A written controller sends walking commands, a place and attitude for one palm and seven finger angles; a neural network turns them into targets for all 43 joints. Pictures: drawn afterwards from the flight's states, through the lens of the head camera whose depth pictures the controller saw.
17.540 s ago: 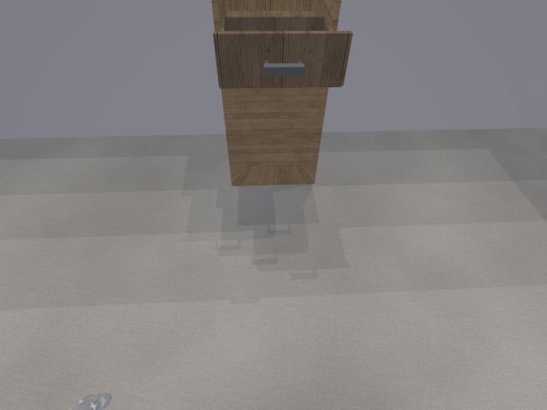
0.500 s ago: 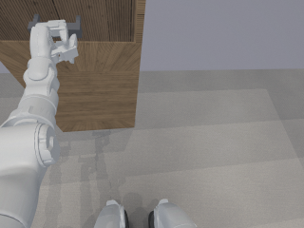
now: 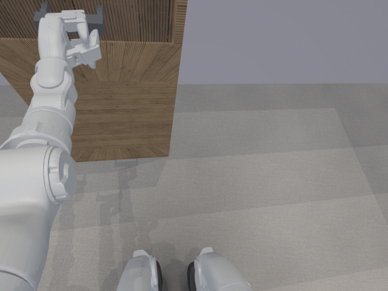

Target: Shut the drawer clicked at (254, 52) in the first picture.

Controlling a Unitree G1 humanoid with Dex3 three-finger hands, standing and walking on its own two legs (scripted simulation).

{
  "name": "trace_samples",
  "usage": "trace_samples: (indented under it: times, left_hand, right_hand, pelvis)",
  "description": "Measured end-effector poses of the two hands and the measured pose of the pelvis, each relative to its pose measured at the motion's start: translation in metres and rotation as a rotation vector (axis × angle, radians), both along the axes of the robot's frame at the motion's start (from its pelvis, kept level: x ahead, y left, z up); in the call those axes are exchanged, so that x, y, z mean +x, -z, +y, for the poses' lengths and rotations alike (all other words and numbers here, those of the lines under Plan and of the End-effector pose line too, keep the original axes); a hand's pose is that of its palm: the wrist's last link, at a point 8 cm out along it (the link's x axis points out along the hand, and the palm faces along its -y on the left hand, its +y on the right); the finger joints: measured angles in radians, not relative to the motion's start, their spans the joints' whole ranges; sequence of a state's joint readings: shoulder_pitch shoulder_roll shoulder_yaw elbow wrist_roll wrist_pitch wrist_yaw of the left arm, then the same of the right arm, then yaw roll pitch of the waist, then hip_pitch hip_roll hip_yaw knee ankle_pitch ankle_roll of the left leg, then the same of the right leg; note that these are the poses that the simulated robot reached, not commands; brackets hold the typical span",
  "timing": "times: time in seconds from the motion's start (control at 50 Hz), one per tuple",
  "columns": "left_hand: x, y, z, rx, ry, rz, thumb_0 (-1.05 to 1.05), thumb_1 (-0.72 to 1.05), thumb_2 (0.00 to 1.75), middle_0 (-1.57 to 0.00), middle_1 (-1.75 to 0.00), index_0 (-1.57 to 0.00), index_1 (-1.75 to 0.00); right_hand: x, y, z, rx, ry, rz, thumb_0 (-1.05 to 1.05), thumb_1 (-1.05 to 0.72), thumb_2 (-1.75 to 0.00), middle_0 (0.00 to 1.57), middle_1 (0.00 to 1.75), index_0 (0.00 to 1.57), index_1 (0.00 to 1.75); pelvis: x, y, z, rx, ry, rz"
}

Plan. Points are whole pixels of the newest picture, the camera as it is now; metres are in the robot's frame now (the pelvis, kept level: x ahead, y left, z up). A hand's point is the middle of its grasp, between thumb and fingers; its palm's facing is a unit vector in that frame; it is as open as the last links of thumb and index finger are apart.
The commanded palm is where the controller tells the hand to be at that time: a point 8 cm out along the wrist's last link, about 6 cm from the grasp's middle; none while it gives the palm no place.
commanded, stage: pull the fist back off the drawer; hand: left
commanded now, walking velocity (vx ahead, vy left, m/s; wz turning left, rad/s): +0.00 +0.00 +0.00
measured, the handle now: (72, 16) +0.64 +0.16 +0.11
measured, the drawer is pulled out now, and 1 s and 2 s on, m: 0.00 0.00 0.00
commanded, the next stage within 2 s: draw the hand back to the body in 0.36 s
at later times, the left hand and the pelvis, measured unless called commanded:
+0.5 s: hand (97, 49) +0.56 +0.11 +0.10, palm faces +0.02 -1.00 -0.01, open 3.0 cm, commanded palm +0.52 +0.17 +0.12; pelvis +0.04 -0.01 +0.02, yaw -2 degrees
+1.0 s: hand (45, 111) +0.39 +0.16 +0.17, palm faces +0.00 -1.00 -0.06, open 3.3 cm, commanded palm +0.36 +0.21 +0.18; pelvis +0.05 -0.02 +0.05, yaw +1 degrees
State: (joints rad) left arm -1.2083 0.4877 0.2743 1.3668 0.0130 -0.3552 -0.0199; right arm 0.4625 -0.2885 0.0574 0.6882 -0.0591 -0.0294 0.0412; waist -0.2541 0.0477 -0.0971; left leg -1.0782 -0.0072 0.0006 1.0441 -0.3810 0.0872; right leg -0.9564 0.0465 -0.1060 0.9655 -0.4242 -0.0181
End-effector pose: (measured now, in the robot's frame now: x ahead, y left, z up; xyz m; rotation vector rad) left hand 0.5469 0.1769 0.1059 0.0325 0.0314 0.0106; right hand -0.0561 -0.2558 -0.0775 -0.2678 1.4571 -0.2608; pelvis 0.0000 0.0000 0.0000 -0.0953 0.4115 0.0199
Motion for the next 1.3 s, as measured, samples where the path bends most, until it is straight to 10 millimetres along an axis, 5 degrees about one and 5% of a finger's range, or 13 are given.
trace_samples:
  times: [0.2,0.56,0.66,0.78,0.88,0.98,1.1,1.3]
  left_hand:
    - [-0.005,0.003,-0.007,-0.009,0.000,-0.007,0.01,0.68,0.91,-1.40,-1.60,-1.40,-1.60]
    - [-0.014,-0.001,0.000,-0.036,-0.032,-0.041,0.01,0.77,0.86,-1.40,-1.60,-1.40,-1.60]
    - [-0.049,-0.026,0.024,0.008,-0.035,-0.099,0.02,0.84,0.88,-1.40,-1.60,-1.39,-1.60]
    - [-0.105,-0.038,0.044,-0.018,-0.015,-0.062,0.02,0.88,0.89,-1.40,-1.60,-1.40,-1.60]
    - [-0.146,-0.038,0.044,-0.027,-0.004,-0.041,0.02,0.90,0.90,-1.40,-1.60,-1.40,-1.60]
    - [-0.177,-0.055,0.038,-0.007,0.020,-0.096,0.02,0.90,0.90,-1.40,-1.60,-1.40,-1.60]
    - [-0.209,-0.083,0.043,0.131,-0.086,-0.123,0.02,0.90,0.90,-1.40,-1.60,-1.40,-1.60]
    - [-0.264,-0.094,0.061,0.225,-0.213,-0.073,0.02,0.90,0.90,-1.40,-1.60,-1.40,-1.60]
  right_hand:
    - [0.014,0.004,0.000,0.034,0.011,-0.017,0.00,-0.90,-0.90,0.20,0.30,0.20,0.30]
    - [0.079,-0.001,-0.017,0.059,0.050,-0.110,0.00,-0.90,-0.90,0.20,0.30,0.20,0.30]
    - [0.112,-0.009,-0.018,0.091,0.059,-0.203,0.00,-0.91,-0.90,0.20,0.30,0.20,0.30]
    - [0.178,-0.022,-0.019,0.104,-0.028,-0.368,0.01,-0.91,-0.90,0.20,0.30,0.20,0.30]
    - [0.237,-0.040,-0.018,0.083,-0.123,-0.539,0.01,-0.91,-0.90,0.20,0.30,0.20,0.30]
    - [0.275,-0.059,-0.007,0.085,-0.195,-0.687,0.01,-0.91,-0.90,0.20,0.30,0.20,0.30]
    - [0.290,-0.076,0.015,0.120,-0.210,-0.751,0.01,-0.91,-0.90,0.20,0.30,0.20,0.30]
    - [0.272,-0.074,0.029,0.159,-0.218,-0.704,0.01,-0.90,-0.90,0.20,0.30,0.20,0.30]
  pelvis:
    - [0.008,-0.003,-0.002,0.010,0.015,-0.012]
    - [0.043,-0.021,-0.016,0.042,0.055,-0.057]
    - [0.059,-0.035,-0.019,0.052,0.070,-0.108]
    - [0.067,-0.046,-0.020,0.056,0.036,-0.190]
    - [0.061,-0.050,-0.018,0.058,0.007,-0.241]
    - [0.052,-0.052,-0.016,0.066,-0.003,-0.285]
    - [0.045,-0.063,-0.016,0.077,0.011,-0.355]
    - [0.044,-0.075,-0.015,0.081,0.017,-0.435]
